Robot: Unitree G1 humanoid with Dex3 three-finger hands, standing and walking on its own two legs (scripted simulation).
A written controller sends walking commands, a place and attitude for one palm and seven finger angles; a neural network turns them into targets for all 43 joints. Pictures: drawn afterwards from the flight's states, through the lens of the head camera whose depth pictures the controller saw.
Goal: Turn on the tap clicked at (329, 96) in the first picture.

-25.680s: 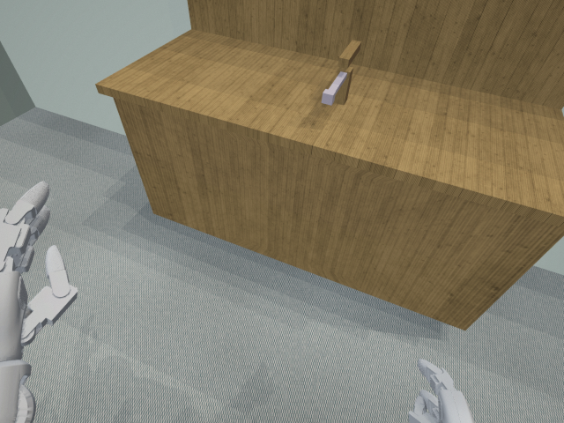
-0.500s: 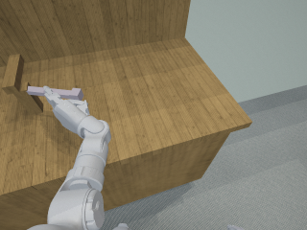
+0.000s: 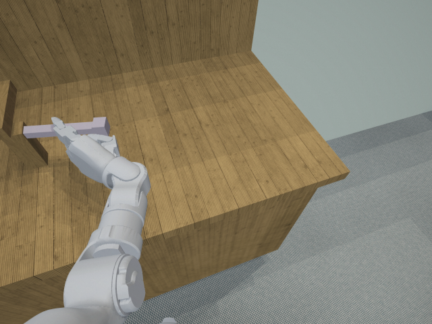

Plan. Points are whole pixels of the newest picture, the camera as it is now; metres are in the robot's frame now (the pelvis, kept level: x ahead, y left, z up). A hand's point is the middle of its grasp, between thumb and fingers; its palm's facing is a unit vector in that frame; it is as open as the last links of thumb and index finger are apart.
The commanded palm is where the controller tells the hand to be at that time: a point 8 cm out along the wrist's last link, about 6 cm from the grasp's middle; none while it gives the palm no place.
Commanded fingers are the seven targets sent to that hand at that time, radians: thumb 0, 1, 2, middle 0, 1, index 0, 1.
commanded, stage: lift the hand up off the lever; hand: left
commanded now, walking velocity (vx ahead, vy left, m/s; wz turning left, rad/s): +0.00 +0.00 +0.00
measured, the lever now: (101, 127) +0.48 +0.23 +0.09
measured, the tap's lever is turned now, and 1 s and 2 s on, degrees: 77 77 77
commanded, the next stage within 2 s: none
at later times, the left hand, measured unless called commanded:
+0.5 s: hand (109, 138) +0.44 +0.20 +0.10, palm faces +0.81 -0.58 -0.09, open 7.8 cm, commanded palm +0.38 +0.20 +0.10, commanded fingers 0.00 0.90 0.90 -0.15 -0.15 -0.15 -0.15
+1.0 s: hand (109, 135) +0.43 +0.19 +0.12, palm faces +0.81 -0.58 -0.09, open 7.8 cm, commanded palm +0.37 +0.20 +0.12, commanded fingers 0.00 0.90 0.90 -0.15 -0.15 -0.15 -0.15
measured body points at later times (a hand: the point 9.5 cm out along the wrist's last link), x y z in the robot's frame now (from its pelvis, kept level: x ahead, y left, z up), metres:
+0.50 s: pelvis +0.01 +0.01 +0.01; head +0.04 +0.01 +0.46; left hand +0.39 +0.23 +0.10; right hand +0.10 -0.23 -0.12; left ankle +0.03 +0.15 -0.69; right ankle -0.03 -0.09 -0.69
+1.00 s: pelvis +0.00 +0.00 +0.01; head +0.03 +0.00 +0.46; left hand +0.38 +0.22 +0.13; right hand +0.12 -0.23 -0.11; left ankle +0.03 +0.15 -0.69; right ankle -0.03 -0.09 -0.69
